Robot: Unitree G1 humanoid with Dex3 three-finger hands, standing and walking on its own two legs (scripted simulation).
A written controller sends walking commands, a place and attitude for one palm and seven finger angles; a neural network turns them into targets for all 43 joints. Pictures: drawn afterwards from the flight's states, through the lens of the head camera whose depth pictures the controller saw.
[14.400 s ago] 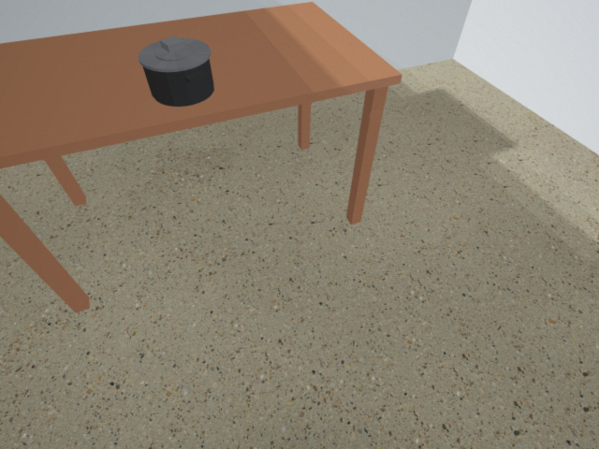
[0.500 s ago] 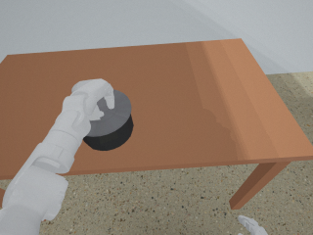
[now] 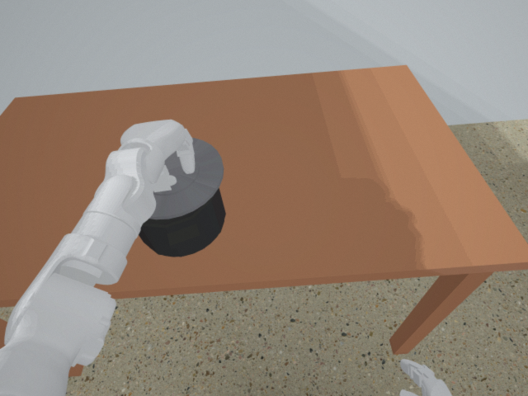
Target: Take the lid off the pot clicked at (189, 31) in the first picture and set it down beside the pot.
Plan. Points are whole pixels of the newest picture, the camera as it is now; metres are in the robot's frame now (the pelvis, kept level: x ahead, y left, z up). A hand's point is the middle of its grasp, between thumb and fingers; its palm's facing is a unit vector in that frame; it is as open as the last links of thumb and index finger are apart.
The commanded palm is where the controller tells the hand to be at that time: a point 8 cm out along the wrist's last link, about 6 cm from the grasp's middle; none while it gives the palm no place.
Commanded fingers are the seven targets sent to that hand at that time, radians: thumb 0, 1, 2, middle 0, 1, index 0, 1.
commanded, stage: lift the lid straight up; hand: left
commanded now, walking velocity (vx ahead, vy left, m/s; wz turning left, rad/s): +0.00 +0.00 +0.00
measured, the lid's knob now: (166, 164) +0.47 +0.17 +0.10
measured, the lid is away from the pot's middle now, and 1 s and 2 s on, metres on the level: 0.01 0.01 0.04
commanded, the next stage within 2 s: move the lid sideways beside the pot in 1.52 s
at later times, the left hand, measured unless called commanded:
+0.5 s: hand (153, 155) +0.44 +0.17 +0.15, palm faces -0.28 -0.06 -0.96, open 5.9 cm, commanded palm +0.42 +0.18 +0.23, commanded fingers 0.00 0.61 1.08 -0.73 -0.99 -1.04 -1.10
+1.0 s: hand (143, 130) +0.44 +0.17 +0.20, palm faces -0.25 -0.05 -0.97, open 5.8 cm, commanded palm +0.42 +0.18 +0.27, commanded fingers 0.00 0.61 1.08 -0.73 -0.99 -1.04 -1.10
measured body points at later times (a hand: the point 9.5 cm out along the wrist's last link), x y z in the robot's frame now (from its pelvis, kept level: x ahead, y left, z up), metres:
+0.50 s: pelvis +0.00 +0.00 +0.00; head +0.02 -0.03 +0.45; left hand +0.44 +0.17 +0.21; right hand +0.16 -0.24 -0.12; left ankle +0.03 +0.12 -0.74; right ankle -0.04 -0.13 -0.74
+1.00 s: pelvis -0.01 +0.01 +0.00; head +0.01 -0.03 +0.45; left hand +0.45 +0.17 +0.25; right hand +0.14 -0.24 -0.12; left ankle +0.03 +0.12 -0.74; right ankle -0.04 -0.13 -0.74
